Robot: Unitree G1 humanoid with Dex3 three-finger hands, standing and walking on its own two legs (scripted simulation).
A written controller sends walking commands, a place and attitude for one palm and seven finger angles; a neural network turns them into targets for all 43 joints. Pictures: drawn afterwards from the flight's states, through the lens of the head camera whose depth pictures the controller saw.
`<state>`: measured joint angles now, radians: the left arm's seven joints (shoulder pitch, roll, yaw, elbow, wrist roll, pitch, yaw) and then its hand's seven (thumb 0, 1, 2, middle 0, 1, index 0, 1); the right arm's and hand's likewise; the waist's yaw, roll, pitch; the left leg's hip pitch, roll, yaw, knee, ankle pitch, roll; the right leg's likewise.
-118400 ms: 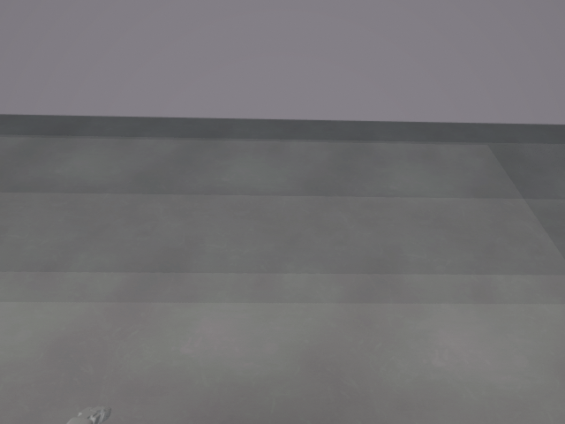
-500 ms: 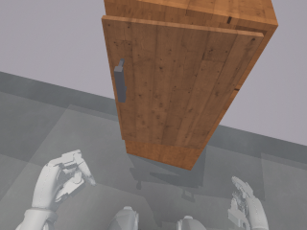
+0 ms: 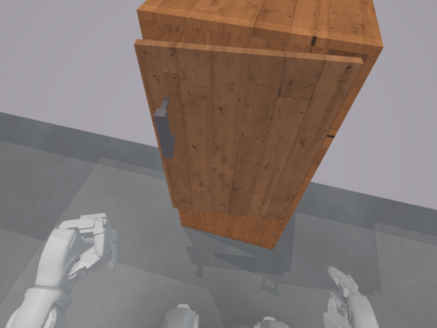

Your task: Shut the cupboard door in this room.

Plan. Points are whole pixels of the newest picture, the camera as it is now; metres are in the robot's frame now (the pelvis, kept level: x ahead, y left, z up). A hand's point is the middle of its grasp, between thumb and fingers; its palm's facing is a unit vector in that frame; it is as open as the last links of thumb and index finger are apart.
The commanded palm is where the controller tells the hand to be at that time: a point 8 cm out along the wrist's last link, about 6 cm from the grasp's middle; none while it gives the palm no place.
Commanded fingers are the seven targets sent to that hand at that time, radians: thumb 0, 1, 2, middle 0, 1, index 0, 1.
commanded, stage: raise the hand and make a fist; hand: left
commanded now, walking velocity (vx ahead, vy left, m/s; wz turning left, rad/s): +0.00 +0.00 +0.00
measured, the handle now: (167, 128) +0.49 +0.15 +0.06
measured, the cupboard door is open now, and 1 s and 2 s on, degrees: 9 9 9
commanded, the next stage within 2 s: bring the fist close to the handle in 0.26 s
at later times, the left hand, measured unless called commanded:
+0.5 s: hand (121, 255) +0.22 +0.17 +0.06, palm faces -0.06 -1.00 -0.04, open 3.1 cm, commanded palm +0.22 +0.22 +0.07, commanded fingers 0.00 0.90 0.90 -1.30 -1.50 -1.30 -1.50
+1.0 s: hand (159, 198) +0.32 +0.13 +0.06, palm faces -0.09 -1.00 -0.02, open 3.1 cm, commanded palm +0.32 +0.19 +0.07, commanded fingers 0.00 0.90 0.90 -1.30 -1.50 -1.30 -1.50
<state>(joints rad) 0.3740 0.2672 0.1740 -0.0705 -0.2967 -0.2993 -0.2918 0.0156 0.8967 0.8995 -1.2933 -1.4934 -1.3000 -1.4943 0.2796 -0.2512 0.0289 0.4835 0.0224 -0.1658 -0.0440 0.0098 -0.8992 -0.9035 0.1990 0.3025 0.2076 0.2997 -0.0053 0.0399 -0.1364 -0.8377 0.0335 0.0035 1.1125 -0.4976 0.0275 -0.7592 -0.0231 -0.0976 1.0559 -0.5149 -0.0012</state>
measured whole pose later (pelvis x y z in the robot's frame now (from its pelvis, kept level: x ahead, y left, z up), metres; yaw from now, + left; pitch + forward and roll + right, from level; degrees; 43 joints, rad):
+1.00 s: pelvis +0.00 -0.01 +0.01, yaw -1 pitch +13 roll -1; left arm -0.07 0.20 0.08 0.29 -0.19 -0.31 -0.15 0.02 0.90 0.90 -1.30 -1.50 -1.30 -1.50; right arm 0.27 -0.26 0.02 0.56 0.02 -0.12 -0.03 0.01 -0.90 -0.90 0.20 0.30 0.21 0.30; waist -0.04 0.03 -0.12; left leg -0.83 0.03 0.03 1.06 -0.47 0.02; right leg -0.78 -0.03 -0.07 1.04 -0.50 -0.01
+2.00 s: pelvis -0.01 -0.01 +0.00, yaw -1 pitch +15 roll -1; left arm -0.51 0.22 0.15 0.79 -0.14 -0.42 -0.13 0.02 0.89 0.90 -1.30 -1.50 -1.30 -1.50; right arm 0.27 -0.25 0.01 0.61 0.01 -0.04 -0.01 0.01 -0.90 -0.90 0.20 0.30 0.21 0.30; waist -0.07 0.02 -0.12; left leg -0.87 0.04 0.04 1.04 -0.44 0.02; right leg -0.83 -0.02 -0.06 1.04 -0.47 -0.01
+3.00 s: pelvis -0.05 +0.00 -0.03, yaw +0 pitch +22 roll -3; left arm -1.05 0.30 0.19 1.21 -0.07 -0.39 0.03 0.02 0.90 0.90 -1.35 -1.50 -1.38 -1.50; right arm 0.34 -0.27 0.03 0.68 -0.04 -0.10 0.01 0.00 -0.90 -0.90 0.20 0.30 0.21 0.30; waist -0.17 0.02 -0.13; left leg -1.16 0.02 -0.01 1.19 -0.41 0.03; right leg -1.09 -0.03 -0.10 1.15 -0.44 -0.01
